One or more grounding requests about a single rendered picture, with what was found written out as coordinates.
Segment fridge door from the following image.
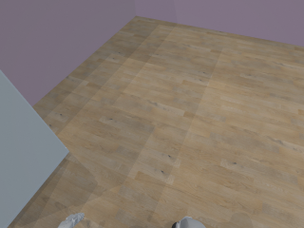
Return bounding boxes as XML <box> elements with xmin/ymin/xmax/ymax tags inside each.
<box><xmin>0</xmin><ymin>72</ymin><xmax>67</xmax><ymax>228</ymax></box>

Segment robot right thigh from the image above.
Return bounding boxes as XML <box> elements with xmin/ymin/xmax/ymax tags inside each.
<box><xmin>175</xmin><ymin>218</ymin><xmax>206</xmax><ymax>228</ymax></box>

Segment robot left hand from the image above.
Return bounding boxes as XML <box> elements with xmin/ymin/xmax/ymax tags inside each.
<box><xmin>57</xmin><ymin>212</ymin><xmax>85</xmax><ymax>228</ymax></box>

